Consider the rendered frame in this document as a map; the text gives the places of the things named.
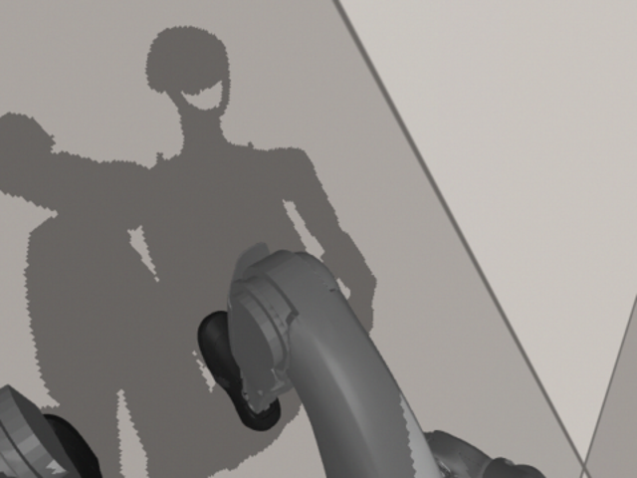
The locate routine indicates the right robot foot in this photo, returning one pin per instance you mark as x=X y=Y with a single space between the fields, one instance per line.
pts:
x=213 y=341

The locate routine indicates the right robot hand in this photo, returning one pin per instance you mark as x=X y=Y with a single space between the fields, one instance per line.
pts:
x=457 y=458

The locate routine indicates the right robot arm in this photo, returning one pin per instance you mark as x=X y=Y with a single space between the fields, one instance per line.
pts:
x=504 y=468

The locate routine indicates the left robot foot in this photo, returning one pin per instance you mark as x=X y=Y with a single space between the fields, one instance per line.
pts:
x=75 y=447

